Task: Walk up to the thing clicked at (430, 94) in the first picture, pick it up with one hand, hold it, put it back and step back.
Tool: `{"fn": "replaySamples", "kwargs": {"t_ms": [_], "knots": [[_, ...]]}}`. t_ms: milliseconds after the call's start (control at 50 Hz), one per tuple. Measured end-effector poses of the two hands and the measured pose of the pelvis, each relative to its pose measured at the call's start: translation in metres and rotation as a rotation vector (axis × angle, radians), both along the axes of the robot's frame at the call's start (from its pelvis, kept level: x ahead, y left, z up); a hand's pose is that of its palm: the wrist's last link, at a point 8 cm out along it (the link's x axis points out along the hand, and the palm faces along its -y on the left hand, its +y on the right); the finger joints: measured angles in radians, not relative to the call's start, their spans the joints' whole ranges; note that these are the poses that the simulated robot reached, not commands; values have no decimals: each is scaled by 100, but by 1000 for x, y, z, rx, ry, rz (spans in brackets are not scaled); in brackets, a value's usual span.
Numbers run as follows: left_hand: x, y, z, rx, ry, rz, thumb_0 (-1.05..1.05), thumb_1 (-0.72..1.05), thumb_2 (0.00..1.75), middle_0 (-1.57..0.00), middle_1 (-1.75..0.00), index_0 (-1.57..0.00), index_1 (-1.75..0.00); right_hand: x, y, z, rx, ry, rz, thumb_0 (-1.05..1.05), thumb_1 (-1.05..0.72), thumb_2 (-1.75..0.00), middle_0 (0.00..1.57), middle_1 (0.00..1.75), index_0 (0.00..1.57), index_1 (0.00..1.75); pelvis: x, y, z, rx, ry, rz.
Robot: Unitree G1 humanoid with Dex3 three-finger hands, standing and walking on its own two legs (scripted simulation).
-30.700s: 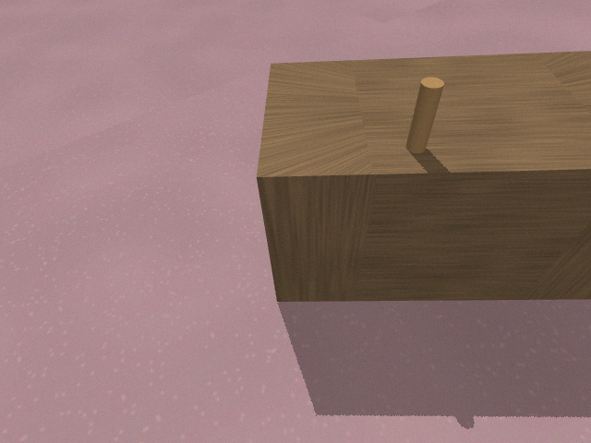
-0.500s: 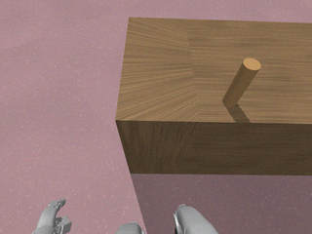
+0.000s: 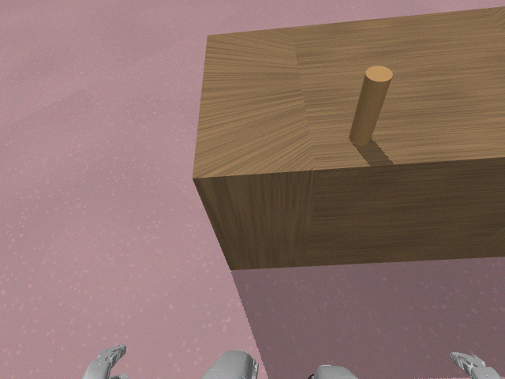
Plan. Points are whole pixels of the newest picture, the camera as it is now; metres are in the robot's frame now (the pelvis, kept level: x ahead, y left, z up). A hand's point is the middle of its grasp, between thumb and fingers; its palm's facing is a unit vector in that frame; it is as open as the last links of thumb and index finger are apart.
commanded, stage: step back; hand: right
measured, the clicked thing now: (368, 109) +0.65 -0.22 -0.02
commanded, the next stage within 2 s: none
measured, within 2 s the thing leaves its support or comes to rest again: neither
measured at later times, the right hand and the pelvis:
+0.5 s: hand out of the picture +0.00 -0.26 -0.12, palm faces -0.02 +0.90 -0.44, open 7.4 cm; pelvis -0.14 +0.00 +0.00, yaw -2 degrees
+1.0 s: hand out of the picture -0.23 -0.29 -0.17, palm faces -0.12 +0.92 -0.38, open 7.4 cm; pelvis -0.30 -0.03 -0.02, yaw +5 degrees
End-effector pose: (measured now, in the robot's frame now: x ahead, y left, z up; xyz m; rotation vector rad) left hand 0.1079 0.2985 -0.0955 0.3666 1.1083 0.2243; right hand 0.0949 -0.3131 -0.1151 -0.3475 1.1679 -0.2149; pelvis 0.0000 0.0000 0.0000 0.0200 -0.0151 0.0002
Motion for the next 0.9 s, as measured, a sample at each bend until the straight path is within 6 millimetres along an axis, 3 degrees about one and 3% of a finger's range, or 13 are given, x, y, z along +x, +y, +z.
{"fn": "replaySamples", "kwargs": {"t_ms": [140, 280, 420, 540, 620, 720, 820, 900], "knots": [[-24, 26, -18, -15, -77, 19, 0, 90, 90, -21, -30, -21, -30, -35, 16, -1, -58, 28, 60, 1, -91, -90, 20, 30, 20, 30, -40, 16, -15, -22, -18, 60], [-85, 35, -28, -56, 12, 71, 0, 91, 90, -21, -30, -20, -30, -75, 34, 27, -61, 21, 76, 1, -90, -90, 20, 30, 20, 30, -74, 20, 0, -52, -27, 41], [-161, 33, -31, -46, 130, 66, 0, 91, 90, -21, -30, -20, -30, -88, 25, 40, -74, -68, 63, 1, -90, -90, 20, 30, 20, 30, -112, 13, 4, -51, -11, -9], [-206, 17, -33, -15, 174, 32, 0, 91, 90, -20, -30, -20, -30, -115, 4, 25, -53, -134, 55, 1, -90, -90, 20, 30, 20, 30, -154, -3, -9, -29, -25, -54], [-235, -1, -26, 5, 153, 28, 0, 91, 90, -20, -30, -20, -30, -146, -18, 4, -22, -138, 25, 1, -90, -90, 20, 30, 20, 30, -185, -17, -17, -51, -45, -41], [-267, -16, 1, 26, 124, 48, 0, 91, 90, -21, -30, -21, -30, -198, -28, -1, 16, -60, -7, 1, -91, -90, 20, 30, 20, 30, -207, -29, -2, 27, -27, -43], [-267, -17, 14, 62, 60, 33, 1, 90, 90, -21, -30, -21, -30, -255, -35, -8, 11, 35, -3, 1, -91, -90, 20, 30, 20, 30, -233, -33, 1, 22, 4, 0], [-265, -16, 11, 68, -26, 24, 0, 90, 90, -21, -30, -21, -30, -292, -32, -14, -3, 117, 29, 1, -91, -90, 20, 30, 20, 30, -260, -34, -4, 7, 5, 48]]}}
